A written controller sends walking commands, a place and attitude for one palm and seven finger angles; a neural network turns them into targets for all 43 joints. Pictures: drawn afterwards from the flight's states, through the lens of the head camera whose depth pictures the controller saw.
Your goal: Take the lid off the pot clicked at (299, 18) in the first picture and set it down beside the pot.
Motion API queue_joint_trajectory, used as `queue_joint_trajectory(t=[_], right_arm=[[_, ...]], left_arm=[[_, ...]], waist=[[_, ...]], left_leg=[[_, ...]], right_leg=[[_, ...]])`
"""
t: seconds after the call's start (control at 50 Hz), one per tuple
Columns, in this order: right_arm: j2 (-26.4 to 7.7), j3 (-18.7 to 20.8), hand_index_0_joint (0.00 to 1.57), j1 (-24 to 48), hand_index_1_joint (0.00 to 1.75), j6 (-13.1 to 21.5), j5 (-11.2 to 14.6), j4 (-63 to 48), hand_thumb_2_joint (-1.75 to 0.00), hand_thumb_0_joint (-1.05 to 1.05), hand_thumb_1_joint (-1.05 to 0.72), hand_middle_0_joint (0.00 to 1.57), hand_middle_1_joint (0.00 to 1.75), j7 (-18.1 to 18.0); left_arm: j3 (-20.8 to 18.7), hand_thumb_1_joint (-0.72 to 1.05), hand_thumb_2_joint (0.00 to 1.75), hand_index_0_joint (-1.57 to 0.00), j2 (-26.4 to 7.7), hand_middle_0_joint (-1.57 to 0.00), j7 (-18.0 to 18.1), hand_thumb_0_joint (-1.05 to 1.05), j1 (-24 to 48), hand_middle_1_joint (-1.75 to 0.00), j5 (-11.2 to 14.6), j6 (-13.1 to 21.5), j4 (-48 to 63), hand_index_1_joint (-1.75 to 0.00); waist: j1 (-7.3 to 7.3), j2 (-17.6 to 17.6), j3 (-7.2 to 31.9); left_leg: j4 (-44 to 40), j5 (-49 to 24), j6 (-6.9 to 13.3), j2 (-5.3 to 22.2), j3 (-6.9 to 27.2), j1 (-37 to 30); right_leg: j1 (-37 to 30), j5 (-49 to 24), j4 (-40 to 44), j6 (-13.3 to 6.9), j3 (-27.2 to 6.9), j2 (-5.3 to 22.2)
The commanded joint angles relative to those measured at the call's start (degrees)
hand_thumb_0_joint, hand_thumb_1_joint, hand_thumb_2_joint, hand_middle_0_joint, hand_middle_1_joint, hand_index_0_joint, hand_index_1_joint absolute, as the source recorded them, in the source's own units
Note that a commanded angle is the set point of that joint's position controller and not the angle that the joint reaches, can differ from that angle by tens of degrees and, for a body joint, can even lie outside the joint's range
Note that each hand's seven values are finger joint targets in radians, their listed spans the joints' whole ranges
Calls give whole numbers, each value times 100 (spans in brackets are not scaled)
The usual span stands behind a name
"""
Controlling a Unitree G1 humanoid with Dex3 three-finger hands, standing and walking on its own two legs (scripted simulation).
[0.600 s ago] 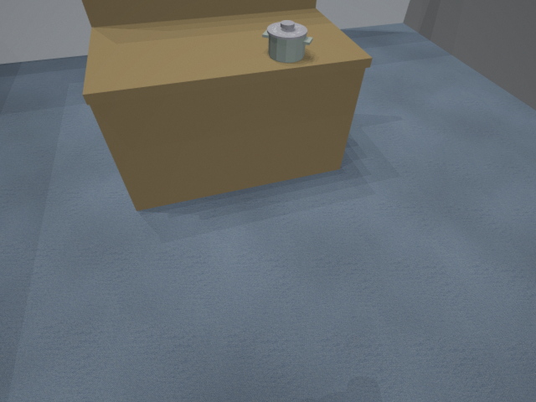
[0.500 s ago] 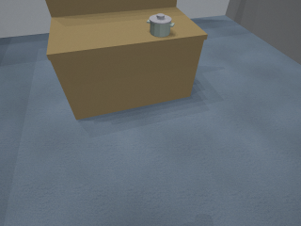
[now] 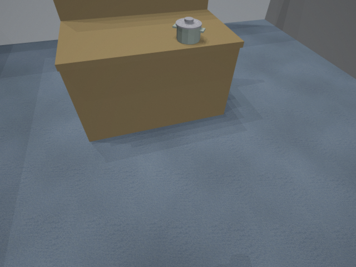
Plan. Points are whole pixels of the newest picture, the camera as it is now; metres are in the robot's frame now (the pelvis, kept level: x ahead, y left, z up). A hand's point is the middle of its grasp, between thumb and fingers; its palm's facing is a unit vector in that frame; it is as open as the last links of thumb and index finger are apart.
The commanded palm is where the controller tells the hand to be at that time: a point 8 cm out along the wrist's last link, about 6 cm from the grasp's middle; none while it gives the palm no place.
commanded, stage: look at it before walking up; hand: left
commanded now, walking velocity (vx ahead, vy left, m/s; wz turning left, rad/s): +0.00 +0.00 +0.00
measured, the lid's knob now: (188, 19) +1.42 +0.01 -0.01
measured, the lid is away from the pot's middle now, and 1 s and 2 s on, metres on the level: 0.00 0.00 0.00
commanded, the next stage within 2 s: walk to a spot facing it in 0.44 s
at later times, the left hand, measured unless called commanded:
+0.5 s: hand out of the picture +0.05 +0.23 -0.17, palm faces -0.02 -0.96 -0.29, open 7.4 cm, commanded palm none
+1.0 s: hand out of the picture +0.10 +0.14 -0.18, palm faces -0.11 -0.97 -0.24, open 7.4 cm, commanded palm none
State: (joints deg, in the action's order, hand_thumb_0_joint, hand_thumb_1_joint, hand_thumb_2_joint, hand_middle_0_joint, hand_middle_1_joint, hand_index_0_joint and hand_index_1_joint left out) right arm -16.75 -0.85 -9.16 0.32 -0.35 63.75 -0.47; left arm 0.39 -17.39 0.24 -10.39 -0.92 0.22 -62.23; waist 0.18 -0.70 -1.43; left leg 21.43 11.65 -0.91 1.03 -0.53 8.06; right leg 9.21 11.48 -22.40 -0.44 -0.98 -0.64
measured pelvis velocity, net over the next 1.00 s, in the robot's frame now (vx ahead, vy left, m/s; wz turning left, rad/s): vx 0.06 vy -0.05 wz -0.20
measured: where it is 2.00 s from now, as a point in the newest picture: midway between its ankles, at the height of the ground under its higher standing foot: (206, 231)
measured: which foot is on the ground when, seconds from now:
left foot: down 0.00-0.92, up 0.94-1.00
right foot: down 0.00-1.00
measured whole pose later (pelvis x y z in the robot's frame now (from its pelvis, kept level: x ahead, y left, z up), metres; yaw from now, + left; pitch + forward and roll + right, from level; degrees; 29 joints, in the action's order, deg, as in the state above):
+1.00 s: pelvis +0.06 -0.05 -0.02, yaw -11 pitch -2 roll +1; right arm -12.7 2.5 -19.0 -0.6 -0.9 62.6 0.1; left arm -3.2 -10.7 -1.1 -19.9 -1.2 2.1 -56.9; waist -1.6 1.6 -2.9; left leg 59.0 26.8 -0.5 6.5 -4.5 17.5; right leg 18.2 18.3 -38.2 -4.7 5.3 -1.5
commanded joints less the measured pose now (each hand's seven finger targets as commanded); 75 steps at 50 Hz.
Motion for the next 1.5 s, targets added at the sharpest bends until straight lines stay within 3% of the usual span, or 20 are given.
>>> queue_joint_trajectory(t=[0.0, 0.52, 0.6, 0.66, 0.72, 0.78, 0.86, 0.88, 0.9, 0.92, 0.96, 1.02, 1.1, 1.26, 1.36, 1.4, 1.42, 1.44, 1.46, 1.48], right_arm=[[-1011, 225, 20, 117, 30, 138, -18, -299, -90, 0, -90, 20, 30, -48], [-902, 228, 20, 10, 30, 153, -16, -236, -90, 0, -90, 20, 30, -63], [-479, 217, 20, -485, 30, 29, -81, -154, -90, 0, -90, 20, 30, -45], [-731, 364, 20, -625, 30, 6, -103, -345, -90, 0, -90, 20, 30, -51], [-1010, 561, 20, -970, 30, 121, -81, -455, -90, 0, -90, 20, 30, -70], [-801, 576, 20, -990, 30, 243, -97, -526, -90, 0, -90, 20, 30, -75], [-662, 578, 20, -561, 30, 255, -111, -649, -90, 0, -90, 20, 30, -58], [-495, 534, 20, -502, 30, 251, -77, -695, -90, 0, -90, 20, 30, -10], [-9, 423, 20, -429, 30, 250, -19, -961, -90, 0, -90, 20, 30, 50], [-120, 437, 20, -1, 30, 278, -68, -1242, -90, 0, -90, 20, 30, 60], [-133, 483, 20, 161, 30, 293, -61, -1183, -90, 0, -90, 20, 30, 97], [18, 501, 20, -157, 30, 205, -132, -993, -90, 0, -90, 20, 30, 115], [194, 512, 20, -292, 30, 140, -123, -1017, -90, 0, -90, 20, 30, 135], [315, 453, 20, 836, 30, 219, -99, -1610, -90, 0, -90, 20, 30, 173], [416, 411, 20, 1044, 30, 294, -47, -1763, -90, 0, -90, 20, 30, 207], [306, 447, 20, 300, 30, 349, -51, -1574, -90, 0, -90, 20, 30, 139], [169, 479, 20, -508, 30, 381, -70, -1312, -90, 0, -90, 20, 30, 72], [-205, 571, 20, -1444, 30, 399, -108, -1063, -90, 0, -90, 20, 30, -1], [-888, 730, 20, -2089, 30, 426, -192, -909, -90, 0, -90, 20, 30, -50], [-1054, 704, 20, -2204, 30, 360, -88, -940, -90, 0, -90, 20, 30, -54]], left_arm=[[-190, 90, 90, -20, -1014, -20, 74, 0, 111, -30, 28, 115, 308, -30], [-179, 90, 90, -20, -903, -20, 90, 0, -3, -30, 24, 123, 264, -30], [-165, 90, 90, -20, -480, -20, 29, 0, -373, -30, -10, -67, 228, -30], [-270, 90, 90, -20, -432, -20, -71, 0, -451, -30, -41, -112, 485, -30], [-338, 90, 90, -20, -101, -20, -150, 0, -192, -30, -49, -71, 801, -30], [-396, 90, 90, -20, 16, -20, -234, 0, -54, -30, -47, 5, 995, -30], [-469, 90, 90, -20, 214, -20, -267, 0, -1317, -30, -40, 58, 664, -30], [-534, 90, 90, -20, -124, -20, -215, 0, -2039, -30, -59, 110, 435, -30], [-695, 90, 90, -20, -833, -20, -105, 0, -2606, -30, -92, 219, 314, -30], [-696, 90, 90, -20, -921, -20, -12, 0, -2786, -30, 32, 221, 346, -30], [-641, 90, 90, -20, -613, -20, 13, 0, -2024, -30, 32, 243, 551, -30], [-487, 90, 90, -20, -135, -20, 31, 0, -1515, -30, -18, 336, 695, -30], [-484, 90, 90, -20, -78, -20, 31, 0, -1743, -30, -8, 442, 574, -30], [-450, 90, 90, -20, 60, -20, 128, 0, -2197, -30, -44, 503, 395, -30], [-473, 90, 90, -20, -39, -20, 170, 0, -2064, -30, -69, 452, 395, -30], [-524, 90, 90, -20, -192, -20, 160, 0, -1796, -30, -50, 463, 447, -30], [-550, 90, 90, -20, -219, -20, 153, 0, -1673, -30, -17, 471, 485, -30], [-557, 90, 90, -20, -81, -20, 120, 0, -1682, -30, 27, 485, 522, -30], [-548, 90, 90, -20, 273, -20, 40, 0, -1979, -30, 115, 456, 598, -30], [-477, 90, 90, -20, 314, -20, 35, 0, -1924, -30, 93, 475, 700, -30]], waist=[[-15, 75, 195], [-17, 89, 100], [5, 73, -186], [35, 455, -640], [225, 1117, -704], [170, 771, -567], [-475, 428, -113], [-791, -417, 158], [-965, -2352, 78], [-962, -1881, -30], [-613, -858, -373], [-187, -77, -452], [-62, -120, -252], [-369, -342, -321], [-369, -561, -405], [-1, -591, -82], [336, -598, 262], [683, -246, 858], [716, 1360, 1547], [580, 1566, 1589]], left_leg=[[-337, -438, 205, 547, 510, -24], [-401, -559, 202, 557, 516, -31], [-216, 1473, 199, 534, 274, 82], [-474, 2590, 413, 860, 628, 212], [-1272, 2723, 1093, 2000, 1585, -170], [-1043, 1374, 1150, 2093, 982, -518], [500, 812, 605, 1548, -397, 615], [1806, 994, 339, 1070, -874, 1238], [3882, 2222, 3, 285, -1262, 2970], [4735, 2253, 69, 234, -511, 3469], [5039, 1151, 127, 607, -84, 3414], [4692, 317, -17, 711, -26, 2881], [4404, -215, -145, 650, -59, 3149], [3409, -212, -198, 582, -139, 3750], [2085, 106, -2, 271, -389, 2653], [1487, 127, 139, -79, -651, 1429], [1049, -295, 236, -142, -564, 291], [963, -631, 383, 329, -107, -1278], [591, -838, 983, 2174, 2244, -2559], [-271, -758, 1320, 2834, 3482, -2310]], right_leg=[[102, -320, 492, -125, -620, 698], [68, -511, 485, -103, -560, 670], [672, 1481, 359, -169, -746, 470], [1460, 1989, -244, -217, -629, 117], [2325, 1522, -2456, -76, 191, -22], [2594, 1546, -2634, -41, 140, 439], [159, 451, -1056, -99, 705, 175], [-771, 524, -482, -203, 438, 173], [-1408, 1720, 707, -786, -2394, 1725], [-1145, 1860, 1390, -1156, -3785, 2245], [-357, 2527, 1411, -1275, -3238, 1923], [385, 1322, 1363, -1090, -2190, 1510], [-25, 10, 1255, -997, -1532, 1195], [-1045, -1865, 916, -1178, -1538, 1234], [-961, -2903, 566, -980, -1366, 1086], [-759, -3982, -159, -876, -1124, 932], [-341, -4055, -980, -723, -975, 727], [465, -3103, -2171, -563, -843, 503], [1922, 402, -4211, -265, -150, -337], [2470, 1977, -5410, -283, -399, -377]])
